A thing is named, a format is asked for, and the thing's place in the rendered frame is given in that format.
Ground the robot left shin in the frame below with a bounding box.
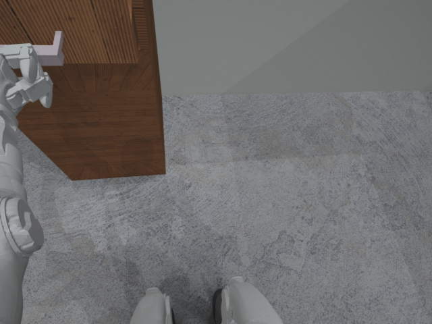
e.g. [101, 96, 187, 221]
[145, 288, 162, 296]

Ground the handle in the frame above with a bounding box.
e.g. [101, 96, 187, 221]
[0, 31, 64, 66]

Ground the left robot hand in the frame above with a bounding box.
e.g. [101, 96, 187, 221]
[0, 43, 53, 117]

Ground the robot left upper arm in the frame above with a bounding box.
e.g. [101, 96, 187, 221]
[0, 197, 44, 324]

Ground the cabinet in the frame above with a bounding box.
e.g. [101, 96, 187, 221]
[11, 0, 166, 181]

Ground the robot left forearm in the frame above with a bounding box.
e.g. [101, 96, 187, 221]
[0, 104, 28, 204]

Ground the left robot thigh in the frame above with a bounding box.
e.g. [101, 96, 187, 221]
[130, 293, 173, 324]

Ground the drawer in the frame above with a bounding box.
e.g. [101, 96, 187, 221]
[0, 0, 138, 63]

